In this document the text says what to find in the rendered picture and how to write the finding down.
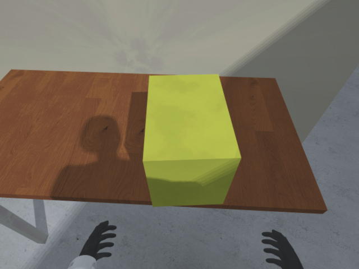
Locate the left robot hand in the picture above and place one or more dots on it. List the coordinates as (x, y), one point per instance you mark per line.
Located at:
(93, 245)

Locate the left robot forearm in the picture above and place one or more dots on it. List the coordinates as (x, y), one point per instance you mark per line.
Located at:
(83, 262)

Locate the carton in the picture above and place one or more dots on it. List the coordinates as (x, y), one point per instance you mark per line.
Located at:
(190, 149)

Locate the table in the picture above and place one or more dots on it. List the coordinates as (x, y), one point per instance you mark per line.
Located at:
(79, 136)

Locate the right robot hand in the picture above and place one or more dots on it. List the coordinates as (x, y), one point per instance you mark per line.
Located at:
(289, 259)

